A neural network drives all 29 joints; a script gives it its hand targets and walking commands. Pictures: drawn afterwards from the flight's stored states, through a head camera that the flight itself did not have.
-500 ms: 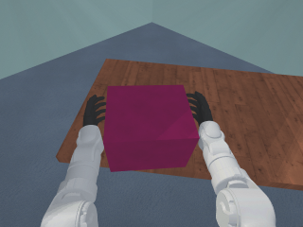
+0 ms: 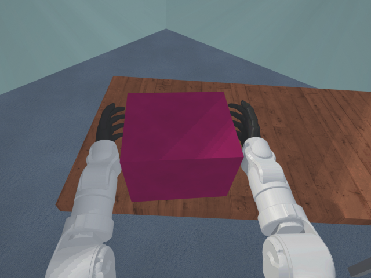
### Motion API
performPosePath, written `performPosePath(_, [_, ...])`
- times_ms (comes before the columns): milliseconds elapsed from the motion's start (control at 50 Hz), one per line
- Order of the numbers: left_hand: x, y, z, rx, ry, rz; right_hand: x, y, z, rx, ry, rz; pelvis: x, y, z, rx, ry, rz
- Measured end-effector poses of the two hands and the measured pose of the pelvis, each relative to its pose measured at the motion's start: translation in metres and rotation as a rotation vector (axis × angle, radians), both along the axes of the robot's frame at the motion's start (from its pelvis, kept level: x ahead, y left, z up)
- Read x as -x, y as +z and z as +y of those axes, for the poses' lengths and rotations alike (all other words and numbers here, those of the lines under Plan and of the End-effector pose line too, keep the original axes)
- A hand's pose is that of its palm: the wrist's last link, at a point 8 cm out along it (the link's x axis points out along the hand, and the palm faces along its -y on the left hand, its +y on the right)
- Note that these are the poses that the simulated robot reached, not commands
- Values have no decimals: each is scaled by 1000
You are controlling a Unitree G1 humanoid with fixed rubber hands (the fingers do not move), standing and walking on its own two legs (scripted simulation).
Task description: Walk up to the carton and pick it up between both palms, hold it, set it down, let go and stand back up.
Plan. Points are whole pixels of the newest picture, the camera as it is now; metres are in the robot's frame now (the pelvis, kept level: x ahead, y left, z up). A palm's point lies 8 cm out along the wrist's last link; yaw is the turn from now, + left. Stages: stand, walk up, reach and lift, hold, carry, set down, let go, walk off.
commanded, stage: reach and lift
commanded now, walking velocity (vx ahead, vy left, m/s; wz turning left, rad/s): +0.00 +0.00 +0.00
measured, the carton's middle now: (178, 145) +0.40 +0.05 +0.08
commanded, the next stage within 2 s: hold in 1.56 s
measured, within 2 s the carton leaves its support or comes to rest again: neither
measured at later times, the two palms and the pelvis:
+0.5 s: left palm (102, 127) +0.37 +0.20 +0.15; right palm (258, 134) +0.38 -0.11 +0.16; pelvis -0.01 +0.02 +0.00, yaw +0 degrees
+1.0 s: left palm (104, 124) +0.37 +0.20 +0.16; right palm (260, 134) +0.38 -0.11 +0.16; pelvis -0.01 +0.02 +0.00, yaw +0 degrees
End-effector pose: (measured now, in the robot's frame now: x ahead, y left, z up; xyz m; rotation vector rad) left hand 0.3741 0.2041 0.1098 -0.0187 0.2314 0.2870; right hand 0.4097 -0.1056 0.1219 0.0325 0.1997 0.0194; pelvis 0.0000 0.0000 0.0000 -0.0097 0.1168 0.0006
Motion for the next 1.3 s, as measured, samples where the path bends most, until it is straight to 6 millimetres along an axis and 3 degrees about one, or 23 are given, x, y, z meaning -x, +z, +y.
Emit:
performPosePath(120, [-6, 21, 0, -8, -25, -43, 3, 16, -1, -15, -26, -42, -1, 1, 6, 4, 3, -5])
performPosePath(220, [-6, 21, 0, 8, -51, -11, 9, 19, -2, -10, -52, -11, -3, 2, 12, 7, 6, -27])
performPosePath(340, [-4, 36, -2, -4, -73, -35, 18, 30, -4, -27, -74, -36, 0, 2, 16, 9, 8, -41])
performPosePath(500, [4, 42, -2, 2, -86, -29, 30, 38, -4, -32, -90, -30, 6, 2, 19, 11, 9, -61])
performPosePath(640, [8, 35, -2, 5, -95, 17, 36, 29, -4, -16, -96, 14, 11, 1, 20, 13, 9, -68])
performPosePath(720, [8, 43, -3, -16, -102, -3, 37, 36, -5, -14, -98, -9, 12, 1, 21, 13, 10, -70])
performPosePath(1160, [-2, 50, -7, -24, -102, 10, 27, 41, -9, -28, -98, 3, 7, 2, 18, 12, 8, -63])
performPosePath(1300, [-2, 65, -7, -26, -100, -30, 26, 56, -9, -53, -99, -35, 6, 2, 17, 11, 8, -62])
